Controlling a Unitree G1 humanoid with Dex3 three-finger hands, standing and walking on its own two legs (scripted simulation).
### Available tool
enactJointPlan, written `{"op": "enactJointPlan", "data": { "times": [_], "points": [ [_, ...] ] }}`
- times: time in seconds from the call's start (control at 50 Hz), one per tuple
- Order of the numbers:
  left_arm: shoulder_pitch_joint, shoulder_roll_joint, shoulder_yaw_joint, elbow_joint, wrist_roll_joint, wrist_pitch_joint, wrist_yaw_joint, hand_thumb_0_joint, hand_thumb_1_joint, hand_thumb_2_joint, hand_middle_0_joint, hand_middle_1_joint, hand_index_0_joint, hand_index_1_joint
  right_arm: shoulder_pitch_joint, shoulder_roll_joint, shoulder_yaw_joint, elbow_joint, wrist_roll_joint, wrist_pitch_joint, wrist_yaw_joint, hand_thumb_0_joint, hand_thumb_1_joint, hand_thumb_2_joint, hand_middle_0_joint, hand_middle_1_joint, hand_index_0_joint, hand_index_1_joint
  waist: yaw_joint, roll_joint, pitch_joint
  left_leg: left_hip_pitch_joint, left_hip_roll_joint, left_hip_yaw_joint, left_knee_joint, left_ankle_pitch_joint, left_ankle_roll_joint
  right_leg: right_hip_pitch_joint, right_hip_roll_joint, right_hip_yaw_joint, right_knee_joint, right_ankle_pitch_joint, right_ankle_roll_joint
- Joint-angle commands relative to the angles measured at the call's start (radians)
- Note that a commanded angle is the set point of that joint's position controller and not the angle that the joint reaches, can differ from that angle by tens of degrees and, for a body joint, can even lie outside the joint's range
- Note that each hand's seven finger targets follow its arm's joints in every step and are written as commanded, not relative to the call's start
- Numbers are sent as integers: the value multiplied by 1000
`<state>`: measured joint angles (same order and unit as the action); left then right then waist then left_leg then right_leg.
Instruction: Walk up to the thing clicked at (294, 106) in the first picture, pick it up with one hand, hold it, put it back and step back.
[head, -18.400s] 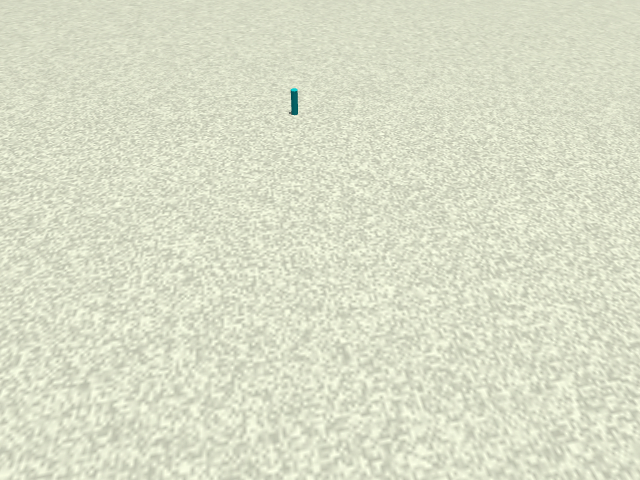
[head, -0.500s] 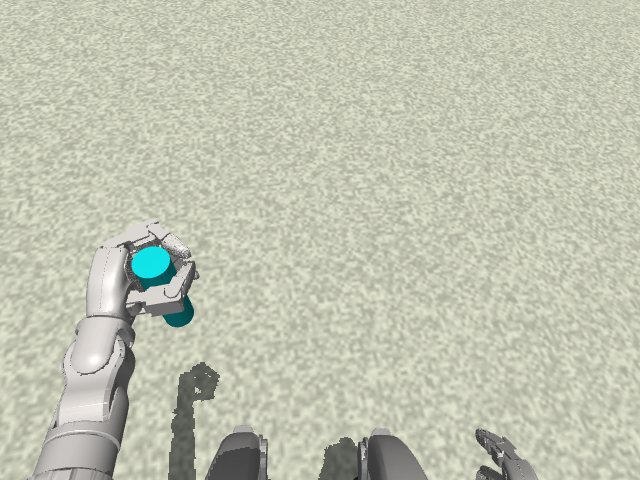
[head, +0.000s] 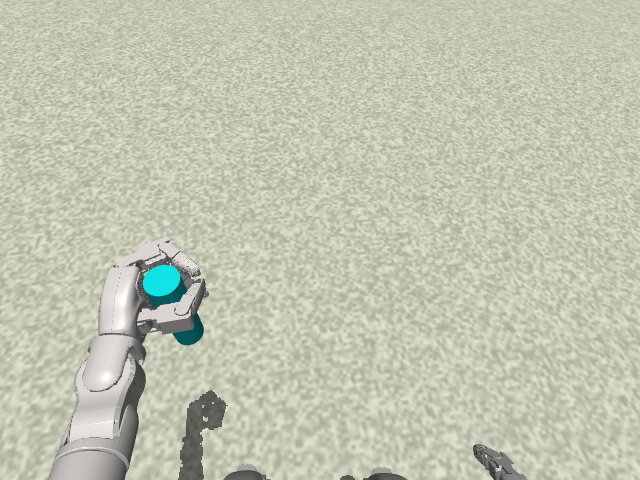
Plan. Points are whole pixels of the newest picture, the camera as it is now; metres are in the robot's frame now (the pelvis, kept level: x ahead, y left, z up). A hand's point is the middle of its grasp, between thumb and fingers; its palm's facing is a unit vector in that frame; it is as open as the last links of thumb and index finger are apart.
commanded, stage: lift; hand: left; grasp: from the side
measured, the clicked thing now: (177, 309) +0.35 +0.19 -0.01
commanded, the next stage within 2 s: hold in 0.18 s
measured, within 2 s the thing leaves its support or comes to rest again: neither
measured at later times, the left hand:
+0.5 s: hand (187, 284) +0.34 +0.16 +0.07, palm faces +0.04 -1.00 -0.01, open 5.1 cm
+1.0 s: hand (178, 288) +0.33 +0.16 +0.08, palm faces +0.04 -1.00 -0.01, open 5.1 cm
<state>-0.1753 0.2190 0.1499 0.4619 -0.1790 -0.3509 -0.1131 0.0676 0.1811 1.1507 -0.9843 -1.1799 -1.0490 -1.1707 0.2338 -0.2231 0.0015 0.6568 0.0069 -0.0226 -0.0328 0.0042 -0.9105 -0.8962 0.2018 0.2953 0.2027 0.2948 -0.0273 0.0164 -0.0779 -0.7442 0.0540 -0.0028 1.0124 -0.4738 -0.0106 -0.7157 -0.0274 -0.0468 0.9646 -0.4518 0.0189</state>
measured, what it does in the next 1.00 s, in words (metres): stands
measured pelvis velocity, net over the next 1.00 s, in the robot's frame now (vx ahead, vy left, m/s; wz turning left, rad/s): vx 0.01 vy -0.01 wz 0.00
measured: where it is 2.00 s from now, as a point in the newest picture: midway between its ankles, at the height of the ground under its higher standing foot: outside the picture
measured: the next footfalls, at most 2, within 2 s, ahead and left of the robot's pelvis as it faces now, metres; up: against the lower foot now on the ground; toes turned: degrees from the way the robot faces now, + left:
none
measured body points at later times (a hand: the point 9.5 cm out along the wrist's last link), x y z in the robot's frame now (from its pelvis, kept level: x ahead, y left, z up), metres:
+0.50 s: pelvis +0.01 -0.01 +0.02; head +0.06 -0.01 +0.47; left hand +0.33 +0.21 +0.07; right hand +0.14 -0.26 -0.09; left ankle +0.01 +0.12 -0.68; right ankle +0.01 -0.13 -0.68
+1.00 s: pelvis +0.01 -0.01 +0.03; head +0.04 -0.01 +0.48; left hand +0.32 +0.21 +0.08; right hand +0.14 -0.25 -0.08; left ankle +0.01 +0.12 -0.68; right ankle +0.01 -0.13 -0.68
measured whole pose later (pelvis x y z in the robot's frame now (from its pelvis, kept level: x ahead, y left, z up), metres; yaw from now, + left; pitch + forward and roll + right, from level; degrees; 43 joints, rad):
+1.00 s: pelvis +0.01 -0.01 +0.03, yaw +0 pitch +5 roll -1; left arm -0.12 0.20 0.14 0.45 -0.19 -0.36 -0.14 0.07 0.18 1.15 -0.98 -1.19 -1.04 -1.18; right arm 0.23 -0.23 0.00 0.66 0.01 0.00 -0.04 0.01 -0.92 -0.90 0.20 0.30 0.20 0.30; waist -0.02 0.01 -0.03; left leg -0.51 0.05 0.01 0.82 -0.40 -0.02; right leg -0.49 -0.03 -0.04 0.79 -0.39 0.01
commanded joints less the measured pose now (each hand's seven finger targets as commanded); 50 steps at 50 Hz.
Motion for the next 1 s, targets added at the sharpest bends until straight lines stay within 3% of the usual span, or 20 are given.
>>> {"op": "enactJointPlan", "data": {
  "times": [0.0, 0.06, 0.14, 0.16, 0.2, 0.28, 0.32, 0.38, 0.44, 0.46, 0.56, 0.58, 0.64, 0.66, 0.68, 0.74, 0.78, 0.88, 0.96, 0.98],
  "points": [
    [-288, 154, 60, -271, -10, -92, 3, 0, 551, 1279, -1332, -1423, -1350, -1411, 9, -136, -55, -116, 4, -33, -13, 0, -900, -895, 200, 299, 200, 299, 4, 41, -319, 232, -32, -16, -174, 287, 6, 177, 31, 2, -135, 292, -33],
    [-217, 100, 38, -175, -21, -79, -10, 0, 542, 1279, -1329, -1421, -1347, -1409, 1, -136, -54, -115, 5, -33, -14, 0, -897, -895, 200, 300, 200, 300, -10, -1, -267, 221, -31, -15, -186, 268, 8, 178, 36, 1, -154, 282, -30],
    [-268, 160, 66, -254, -16, -92, -14, 0, 548, 1279, -1331, -1425, -1350, -1412, 7, -140, -56, -118, 3, -26, -16, 0, -896, -894, 201, 300, 200, 300, 4, 30, -291, 247, -35, -10, -194, 314, 7, 222, 33, 4, -162, 325, -31],
    [-218, 120, 47, -189, -16, -84, -15, 0, 554, 1288, -1338, -1436, -1358, -1423, 4, -140, -55, -120, 3, -25, -13, 0, -897, -895, 201, 300, 200, 300, -2, 8, -278, 248, -34, -8, -197, 313, 8, 218, 34, 5, -166, 328, -30],
    [-289, 150, 69, -293, -28, -96, -12, 0, 565, 1301, -1352, -1449, -1370, -1437, 5, -142, -58, -122, 7, -26, -16, 0, -897, -895, 200, 300, 200, 300, 1, 16, -303, 270, -35, -1, -200, 329, 10, 248, 32, 11, -176, 353, -26],
    [-212, 98, 37, -182, -30, -80, -25, 0, 555, 1224, -1373, -1435, -1395, -1416, -4, -139, -55, -118, 6, -24, -15, 0, -914, -896, 200, 299, 200, 299, -8, -15, -255, 260, -34, 1, -206, 342, 13, 251, 32, 10, -189, 374, -23],
    [-284, 162, 75, -270, -22, -92, -17, 0, 542, 1217, -1369, -1422, -1387, -1407, 2, -143, -59, -115, 6, -19, -18, 0, -915, -897, 200, 300, 200, 300, 6, 15, -295, 289, -35, 7, -213, 362, 13, 275, 28, 15, -195, 392, -23],
    [-195, 102, 48, -184, -29, -81, -23, 0, 546, 1203, -1363, -1419, -1383, -1401, -11, -137, -55, -123, 6, -18, -16, 0, -914, -896, 200, 300, 200, 300, 1, -20, -251, 270, -38, 11, -221, 342, 14, 284, 28, 15, -210, 383, -20],
    [-267, 152, 71, -265, -21, -95, -17, 0, 552, 1204, -1357, -1412, -1375, -1397, -17, -137, -57, -122, 5, -16, -21, 0, -913, -896, 200, 300, 200, 300, 7, 2, -267, 288, -41, 16, -235, 322, 14, 297, 24, 20, -223, 366, -18],
    [-201, 101, 39, -181, -20, -83, -23, 0, 548, 1195, -1356, -1408, -1375, -1392, -13, -136, -55, -123, 4, -16, -19, 0, -914, -897, 200, 300, 200, 300, -6, -10, -255, 295, -39, 13, -239, 326, 14, 292, 28, 17, -223, 364, -20],
    [-272, 160, 81, -275, -19, -99, -19, 0, 609, 1226, -1367, -1422, -1383, -1407, -14, -138, -58, -124, 3, -15, -20, 0, -910, -897, 200, 300, 200, 300, 12, 10, -283, 317, -40, 15, -250, 348, 12, 320, 28, 17, -231, 381, -21],
    [-222, 111, 45, -218, -20, -91, -22, 0, 614, 1218, -1369, -1419, -1387, -1402, -18, -130, -51, -128, 2, -15, -19, 0, -909, -896, 200, 300, 200, 300, 4, -10, -246, 304, -41, 16, -255, 328, 13, 314, 28, 15, -238, 366, -20],
    [-229, 125, 59, -220, -20, -92, -16, 0, 625, 1231, -1379, -1433, -1396, -1418, -33, -134, -54, -126, 5, -19, -23, 0, -912, -897, 200, 300, 200, 300, 5, -21, -213, 305, -43, 18, -272, 279, 15, 306, 25, 18, -261, 319, -16],
    [-181, 70, 24, -155, -23, -84, -22, 0, 618, 1230, -1372, -1430, -1389, -1414, -33, -137, -54, -130, 5, -20, -20, 0, -913, -898, 200, 300, 200, 300, -8, -44, -211, 305, -39, 15, -274, 292, 16, 308, 28, 14, -255, 331, -18],
    [-256, 117, 50, -261, -28, -96, -24, 0, 616, 1226, -1372, -1429, -1390, -1413, -41, -140, -57, -134, 6, -23, -20, 0, -909, -897, 200, 300, 200, 300, 8, 2, -229, 319, -41, 17, -278, 299, 13, 315, 26, 17, -256, 338, -20],
    [-270, 137, 53, -282, -19, -99, -23, 0, 603, 1222, -1361, -1419, -1378, -1404, -32, -142, -58, -129, 7, -20, -21, 0, -908, -897, 200, 300, 200, 300, 8, 16, -236, 350, -37, 10, -290, 322, 9, 315, 32, 8, -254, 342, -26],
    [-164, 95, 49, -162, -26, -86, -26, 0, 593, 1224, -1371, -1427, -1388, -1412, -36, -134, -52, -128, 7, -21, -19, 0, -911, -898, 200, 300, 200, 300, 8, -30, -206, 330, -38, 9, -291, 311, 12, 325, 32, 5, -263, 334, -21],
    [-275, 140, 61, -286, -27, -100, -25, 0, 620, 1230, -1362, -1419, -1377, -1406, -35, -141, -56, -126, 8, -26, -20, 0, -907, -898, 200, 300, 200, 300, 4, 15, -226, 361, -38, 13, -308, 300, 9, 330, 31, 11, -271, 323, -25],
    [-210, 83, 23, -218, -32, -85, -30, 0, 585, 1239, -1362, -1430, -1378, -1417, -46, -133, -50, -125, 10, -30, -21, 0, -906, -898, 200, 300, 200, 300, -1, -29, -173, 345, -39, 14, -311, 287, 13, 316, 29, 9, -288, 317, -19],
    [-217, 109, 45, -243, -31, -86, -29, 0, 606, 1235, -1351, -1413, -1365, -1402, -44, -136, -53, -121, 10, -28, -24, 0, -902, -898, 200, 300, 200, 300, 5, -15, -193, 359, -39, 14, -317, 296, 13, 326, 28, 9, -286, 324, -21]
  ]
}}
